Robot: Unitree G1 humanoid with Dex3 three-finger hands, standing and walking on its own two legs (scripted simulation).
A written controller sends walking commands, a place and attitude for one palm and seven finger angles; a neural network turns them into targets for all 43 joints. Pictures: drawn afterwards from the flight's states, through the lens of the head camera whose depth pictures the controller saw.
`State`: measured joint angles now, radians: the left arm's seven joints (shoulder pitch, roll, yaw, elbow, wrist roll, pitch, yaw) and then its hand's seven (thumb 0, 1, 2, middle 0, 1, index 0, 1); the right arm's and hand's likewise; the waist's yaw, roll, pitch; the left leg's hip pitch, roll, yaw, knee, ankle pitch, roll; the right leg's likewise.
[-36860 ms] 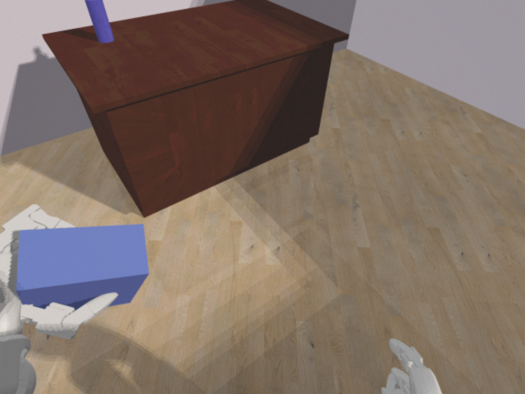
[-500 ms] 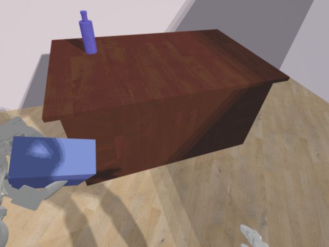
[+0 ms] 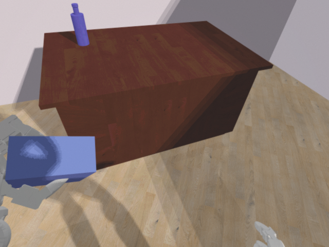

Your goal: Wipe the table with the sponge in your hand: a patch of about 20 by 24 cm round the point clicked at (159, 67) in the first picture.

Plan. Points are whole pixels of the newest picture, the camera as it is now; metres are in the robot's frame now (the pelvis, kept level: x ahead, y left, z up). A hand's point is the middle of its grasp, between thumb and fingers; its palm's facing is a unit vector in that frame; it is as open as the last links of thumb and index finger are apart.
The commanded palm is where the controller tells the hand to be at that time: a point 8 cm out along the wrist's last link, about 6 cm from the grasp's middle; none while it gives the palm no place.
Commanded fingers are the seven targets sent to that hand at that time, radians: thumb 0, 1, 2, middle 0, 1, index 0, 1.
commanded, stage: stop stepping back and stand still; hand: left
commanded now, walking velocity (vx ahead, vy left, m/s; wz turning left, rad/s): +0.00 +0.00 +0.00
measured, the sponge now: (63, 162) +0.22 +0.20 +0.18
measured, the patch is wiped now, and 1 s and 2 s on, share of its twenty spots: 1.00 1.00 1.00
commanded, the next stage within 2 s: stand and wait in 0.90 s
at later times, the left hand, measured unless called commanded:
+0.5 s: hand (22, 165) +0.20 +0.25 +0.19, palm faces +0.47 -0.80 -0.37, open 9.6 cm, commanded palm +0.15 +0.28 +0.21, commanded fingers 0.00 0.10 1.30 -1.20 -1.60 -1.20 -1.60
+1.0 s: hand (32, 152) +0.23 +0.25 +0.18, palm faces +0.43 -0.84 -0.34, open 9.6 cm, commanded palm +0.18 +0.29 +0.21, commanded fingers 0.00 0.10 1.30 -1.20 -1.60 -1.20 -1.60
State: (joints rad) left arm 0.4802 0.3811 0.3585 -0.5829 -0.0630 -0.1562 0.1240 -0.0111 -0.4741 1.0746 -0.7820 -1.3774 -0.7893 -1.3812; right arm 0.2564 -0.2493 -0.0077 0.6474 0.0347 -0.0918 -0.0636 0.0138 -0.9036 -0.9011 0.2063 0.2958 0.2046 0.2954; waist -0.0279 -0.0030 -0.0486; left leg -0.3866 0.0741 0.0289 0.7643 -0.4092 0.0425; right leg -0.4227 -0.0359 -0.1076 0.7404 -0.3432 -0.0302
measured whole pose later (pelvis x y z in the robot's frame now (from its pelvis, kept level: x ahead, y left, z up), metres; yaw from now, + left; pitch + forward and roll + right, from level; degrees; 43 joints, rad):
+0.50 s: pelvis +0.00 +0.00 +0.02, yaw +3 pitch -2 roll +0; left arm 0.46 0.36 0.34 -0.46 -0.05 -0.11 0.17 -0.01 -0.47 1.07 -0.78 -1.38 -0.79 -1.38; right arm 0.22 -0.19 0.03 0.63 0.02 -0.13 -0.07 0.01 -0.90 -0.90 0.21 0.30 0.21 0.30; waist -0.01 0.01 -0.01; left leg -0.28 0.03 0.01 0.59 -0.28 -0.01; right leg -0.30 0.00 -0.05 0.56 -0.22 -0.01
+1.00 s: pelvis +0.03 +0.01 +0.03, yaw +2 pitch -1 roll -1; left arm 0.48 0.34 0.29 -0.47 -0.06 -0.11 0.17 -0.01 -0.47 1.07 -0.78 -1.38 -0.79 -1.38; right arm 0.18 -0.21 0.02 0.60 0.01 -0.09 -0.07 0.01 -0.90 -0.90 0.21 0.30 0.21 0.30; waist 0.00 0.01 -0.01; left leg -0.21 0.03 0.02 0.50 -0.28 0.00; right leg -0.23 0.01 -0.04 0.45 -0.21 0.00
